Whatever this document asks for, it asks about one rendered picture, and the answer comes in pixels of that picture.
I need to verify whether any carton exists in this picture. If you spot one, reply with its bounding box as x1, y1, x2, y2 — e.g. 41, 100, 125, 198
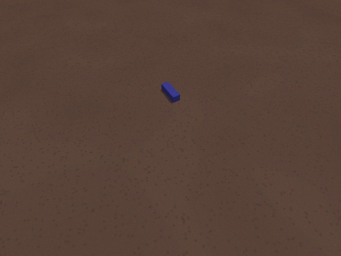
161, 82, 180, 103

